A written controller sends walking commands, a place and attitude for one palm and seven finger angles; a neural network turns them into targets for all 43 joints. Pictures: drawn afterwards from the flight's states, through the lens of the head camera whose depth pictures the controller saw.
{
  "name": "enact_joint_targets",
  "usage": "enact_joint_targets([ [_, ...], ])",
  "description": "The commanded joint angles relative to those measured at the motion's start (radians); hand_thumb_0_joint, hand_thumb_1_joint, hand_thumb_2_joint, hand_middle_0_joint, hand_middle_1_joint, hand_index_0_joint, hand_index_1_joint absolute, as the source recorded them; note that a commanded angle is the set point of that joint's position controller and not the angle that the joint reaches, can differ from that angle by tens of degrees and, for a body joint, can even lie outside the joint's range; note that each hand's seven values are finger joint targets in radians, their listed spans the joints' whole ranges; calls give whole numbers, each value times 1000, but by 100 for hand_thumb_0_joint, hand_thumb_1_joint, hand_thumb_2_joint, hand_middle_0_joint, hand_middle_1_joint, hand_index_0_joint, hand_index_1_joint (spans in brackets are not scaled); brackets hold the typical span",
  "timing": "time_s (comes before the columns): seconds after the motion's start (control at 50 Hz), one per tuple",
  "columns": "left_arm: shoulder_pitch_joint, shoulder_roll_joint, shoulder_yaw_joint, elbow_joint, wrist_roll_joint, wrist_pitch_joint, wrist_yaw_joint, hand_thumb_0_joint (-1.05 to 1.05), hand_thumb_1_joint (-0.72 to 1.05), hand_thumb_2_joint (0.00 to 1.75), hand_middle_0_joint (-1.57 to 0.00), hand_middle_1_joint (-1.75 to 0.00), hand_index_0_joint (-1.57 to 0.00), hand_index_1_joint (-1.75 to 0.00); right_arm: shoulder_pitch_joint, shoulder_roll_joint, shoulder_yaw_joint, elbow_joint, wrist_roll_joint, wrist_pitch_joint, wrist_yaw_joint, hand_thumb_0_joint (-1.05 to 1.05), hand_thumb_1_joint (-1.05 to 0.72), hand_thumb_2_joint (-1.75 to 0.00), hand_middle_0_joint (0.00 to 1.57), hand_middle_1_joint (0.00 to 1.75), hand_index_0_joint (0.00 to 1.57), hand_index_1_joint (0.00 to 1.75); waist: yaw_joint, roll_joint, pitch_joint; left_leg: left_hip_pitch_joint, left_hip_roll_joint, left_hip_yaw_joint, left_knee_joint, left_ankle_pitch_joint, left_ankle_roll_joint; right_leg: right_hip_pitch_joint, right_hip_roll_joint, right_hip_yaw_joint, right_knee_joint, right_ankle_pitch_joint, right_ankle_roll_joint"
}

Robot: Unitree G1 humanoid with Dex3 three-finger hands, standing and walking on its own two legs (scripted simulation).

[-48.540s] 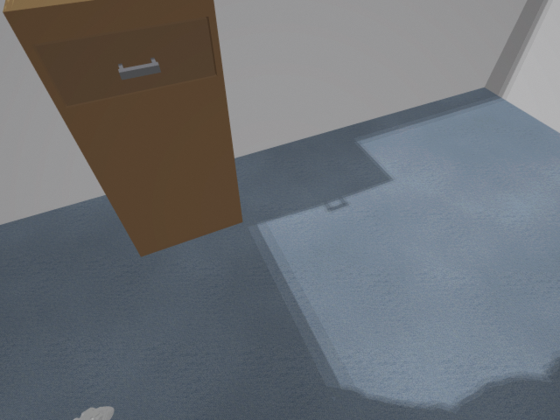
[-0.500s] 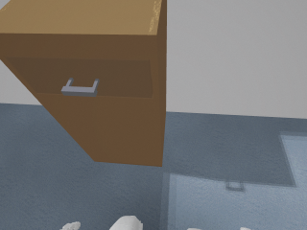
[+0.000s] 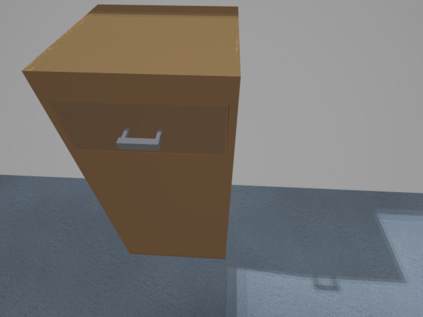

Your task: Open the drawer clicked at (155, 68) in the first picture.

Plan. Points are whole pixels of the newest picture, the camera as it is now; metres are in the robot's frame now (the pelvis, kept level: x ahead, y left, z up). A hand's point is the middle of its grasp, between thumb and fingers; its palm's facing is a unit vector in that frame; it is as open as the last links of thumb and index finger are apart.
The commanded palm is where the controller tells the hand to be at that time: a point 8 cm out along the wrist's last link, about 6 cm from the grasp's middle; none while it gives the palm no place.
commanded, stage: come to a stop and stand still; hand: left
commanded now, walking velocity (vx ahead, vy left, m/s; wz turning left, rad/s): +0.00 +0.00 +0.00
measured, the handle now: (141, 138) +0.50 +0.22 +0.05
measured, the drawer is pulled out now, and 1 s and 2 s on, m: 0.00 0.00 0.00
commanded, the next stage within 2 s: look again from close up in 0.22 s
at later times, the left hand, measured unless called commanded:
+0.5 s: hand out of the picture +0.02 +0.16 -0.16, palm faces -0.02 -0.98 -0.21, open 7.4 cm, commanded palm none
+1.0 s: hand out of the picture +0.09 +0.15 -0.12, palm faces -0.04 -0.91 -0.40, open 7.3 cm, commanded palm +0.12 +0.18 -0.04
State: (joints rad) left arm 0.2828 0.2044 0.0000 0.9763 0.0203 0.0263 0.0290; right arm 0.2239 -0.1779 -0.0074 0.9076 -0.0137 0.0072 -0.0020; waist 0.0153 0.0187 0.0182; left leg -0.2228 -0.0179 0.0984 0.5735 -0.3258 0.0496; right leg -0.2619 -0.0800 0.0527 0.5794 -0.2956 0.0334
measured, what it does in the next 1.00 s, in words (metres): shifts its weight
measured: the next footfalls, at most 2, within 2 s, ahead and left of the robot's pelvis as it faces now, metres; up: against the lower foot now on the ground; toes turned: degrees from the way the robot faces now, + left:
none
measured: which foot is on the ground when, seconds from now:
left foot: down 0.00-1.00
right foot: down 0.00-1.00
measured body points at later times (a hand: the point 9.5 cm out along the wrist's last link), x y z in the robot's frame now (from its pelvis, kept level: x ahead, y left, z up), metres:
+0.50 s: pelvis +0.01 -0.02 +0.01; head +0.02 -0.03 +0.46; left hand +0.02 +0.21 -0.15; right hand +0.00 -0.25 -0.15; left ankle -0.01 +0.08 -0.73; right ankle +0.01 -0.17 -0.73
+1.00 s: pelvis +0.01 -0.05 +0.01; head +0.02 -0.06 +0.46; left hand +0.09 +0.19 -0.09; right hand +0.07 -0.29 -0.14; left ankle -0.01 +0.08 -0.73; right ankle +0.02 -0.17 -0.73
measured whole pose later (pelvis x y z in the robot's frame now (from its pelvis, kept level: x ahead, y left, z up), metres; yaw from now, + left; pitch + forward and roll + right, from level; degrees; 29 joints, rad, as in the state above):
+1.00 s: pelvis +0.01 -0.05 +0.01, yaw +1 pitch -1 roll +1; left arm 0.44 0.22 -0.06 0.46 0.14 0.08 0.13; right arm 0.32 -0.18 0.00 0.95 0.04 -0.15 -0.08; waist 0.03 0.00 0.02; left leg -0.19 0.03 0.07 0.48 -0.28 -0.02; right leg -0.25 -0.03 0.02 0.56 -0.29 0.01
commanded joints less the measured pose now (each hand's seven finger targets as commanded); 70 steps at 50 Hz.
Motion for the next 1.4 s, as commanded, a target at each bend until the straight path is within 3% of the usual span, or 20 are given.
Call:
enact_joint_targets([
  [0.0,30,104,14,-51,4,-19,4,0,90,90,-20,-30,-20,-30,11,-162,-35,-44,-6,-24,-6,0,-90,-90,20,30,20,30,0,20,79,-120,142,-191,-308,-133,6,-14,29,-18,-72,28,-49],
  [0.08,39,104,10,-33,2,-28,2,0,90,90,-20,-30,-20,-30,30,-159,-27,-13,-5,-34,-8,0,-90,-90,20,30,20,30,-2,-8,23,-53,136,-174,-293,-33,6,2,14,0,-96,83,-51],
  [0.28,31,103,5,31,-5,-36,3,0,90,90,-20,-30,-20,-30,65,-143,-12,83,1,-43,-14,0,-90,-90,20,30,20,30,-7,-15,20,-6,127,-127,-262,119,-7,35,-8,16,-137,151,-43],
  [0.86,38,70,12,97,-8,-52,7,0,90,90,-20,-30,-20,-30,82,-84,-9,187,3,-38,-25,0,-90,-90,20,30,20,30,-13,-26,25,58,124,-79,-202,207,-36,37,-11,36,-184,253,-59],
  [0.88,121,95,18,137,0,-63,46,0,90,90,-20,-30,-20,-30,-11,-121,-20,113,13,-38,-17,0,-90,-90,20,30,20,30,18,-111,68,-38,144,-47,3,203,-67,45,-79,73,-185,551,-40],
  [0.9,-694,383,-6,-1383,135,-243,50,0,88,89,-20,-32,-20,-32,3,-234,-6,-215,72,-179,-74,0,-90,-90,20,30,20,30,-62,173,-445,240,16,-51,-163,370,-11,154,42,68,-68,452,-78],
  [0.92,-194,336,64,-1099,158,-163,134,0,85,88,-20,-33,-20,-33,-71,-174,-28,-178,50,-269,-119,0,-90,-90,20,30,20,30,31,291,-393,265,54,-46,-138,511,-12,73,61,-31,-9,239,-90],
  [0.94,57,124,-59,-1031,158,-10,179,0,83,87,-21,-34,-21,-34,-81,-136,-35,-186,81,-304,-115,0,-90,-90,20,30,20,30,6,278,-253,140,59,-61,-156,429,-45,-8,70,-88,-8,97,-75],
  [0.96,56,40,-120,-1050,218,13,183,0,81,86,-21,-36,-21,-36,-72,-135,-23,-191,71,-322,-113,0,-90,-90,20,30,20,30,-18,163,-143,74,59,-51,-136,335,-43,-52,76,-105,-31,127,-63],
  [0.98,-27,137,-76,-1097,305,10,212,0,78,85,-21,-37,-21,-37,-116,-172,-30,-243,53,-326,-109,0,-90,-90,20,30,20,30,-37,96,-15,-18,38,-86,-114,200,-39,-135,85,-78,-51,76,-68],
  [1.0,1,165,-57,-1062,418,4,241,0,76,84,-21,-39,-21,-39,-89,-186,-36,-255,22,-309,-103,0,-90,-90,20,30,20,30,-48,-15,-50,-70,27,-81,-79,131,-34,-190,90,-94,-42,2,-64],
  [1.02,90,129,-79,-981,523,7,262,0,74,83,-21,-40,-21,-40,-87,-174,-43,-298,4,-291,-92,0,-90,-90,20,30,20,30,-29,-122,-25,-133,14,-78,-46,82,-36,-241,97,-101,-38,-87,-63],
  [1.06,273,126,-76,-909,723,-5,302,0,69,81,-22,-43,-22,-43,-110,-179,-69,-377,-18,-237,-53,0,-90,-90,20,30,20,30,47,-158,-73,-202,-4,-64,-1,81,-54,-236,105,-65,-11,-155,-78],
  [1.12,380,128,-64,-876,925,-46,339,0,62,78,-22,-48,-22,-48,-171,-173,-74,-445,-40,-117,6,0,-90,-90,20,30,20,30,105,-262,-70,-314,-12,-48,46,83,-56,-225,96,17,15,-61,-101],
  [1.14,378,172,-20,-925,966,-68,345,0,60,77,-22,-50,-22,-50,-190,-169,-72,-464,-38,-87,24,0,-90,-90,20,30,20,30,131,-249,-91,-332,-16,-50,58,104,-54,-198,89,37,33,-8,-105],
  [1.2,279,271,59,-1070,1054,-113,388,0,53,74,-23,-54,-23,-54,-227,-154,-64,-514,-43,-38,42,0,-90,-90,20,30,20,30,135,-122,-208,-309,-29,-31,105,125,-44,-183,85,61,90,93,-104],
  [1.26,35,347,106,-1242,1101,-137,444,0,46,71,-23,-58,-23,-58,-233,-147,-71,-533,-70,-4,42,0,-90,-90,20,30,20,30,87,-45,-277,-235,-42,-46,173,104,-35,-278,81,110,92,32,-102],
  [1.32,-160,372,115,-1325,1080,-183,476,0,39,68,-24,-63,-24,-63,-235,-139,-74,-531,-78,2,28,0,-90,-90,20,30,20,30,32,21,-328,-148,-39,-62,243,84,-25,-371,71,109,86,-31,-94],
  [1.34,-204,371,110,-1340,1063,-189,480,0,36,67,-24,-64,-24,-64,-229,-137,-73,-527,-79,0,20,0,-90,-90,20,30,20,30,13,7,-315,-142,-37,-74,257,64,-23,-396,73,102,80,-68,-89],
  [1.38,-174,363,104,-1293,1027,-185,469,0,32,65,-24,-68,-24,-68,-224,-141,-72,-517,-74,-7,12,0,-90,-90,20,30,20,30,4,15,-320,-135,-32,-69,251,66,-18,-373,75,71,74,-37,-83],
])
